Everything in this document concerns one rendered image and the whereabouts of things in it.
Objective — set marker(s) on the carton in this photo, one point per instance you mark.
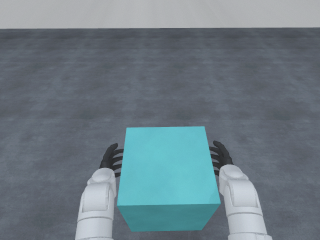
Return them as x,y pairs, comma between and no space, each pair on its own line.
167,180

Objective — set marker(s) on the left robot forearm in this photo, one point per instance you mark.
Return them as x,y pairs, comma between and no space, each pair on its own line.
96,210

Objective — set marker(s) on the robot left hand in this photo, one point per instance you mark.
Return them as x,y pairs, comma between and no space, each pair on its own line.
108,159

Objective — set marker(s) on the robot right hand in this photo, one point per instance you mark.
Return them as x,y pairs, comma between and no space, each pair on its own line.
223,156

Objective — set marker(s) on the right robot forearm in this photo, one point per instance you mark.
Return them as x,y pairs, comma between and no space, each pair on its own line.
242,205

